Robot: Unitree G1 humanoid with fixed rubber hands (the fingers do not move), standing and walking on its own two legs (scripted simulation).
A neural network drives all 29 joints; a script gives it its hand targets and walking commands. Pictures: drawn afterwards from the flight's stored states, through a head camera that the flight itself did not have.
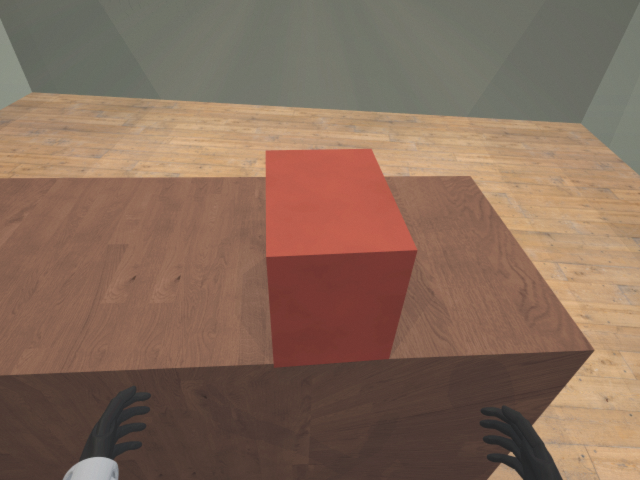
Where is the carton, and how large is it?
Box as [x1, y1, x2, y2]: [266, 149, 416, 367]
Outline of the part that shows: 371,149 266,150 266,262 274,367 388,358 413,265 416,248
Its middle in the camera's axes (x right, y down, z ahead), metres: +0.01 +0.01 +0.67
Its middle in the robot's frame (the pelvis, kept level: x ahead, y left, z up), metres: +0.51 -0.01 +0.04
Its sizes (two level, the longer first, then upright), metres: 0.280 0.190 0.240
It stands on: a pedestal, 0.69 m high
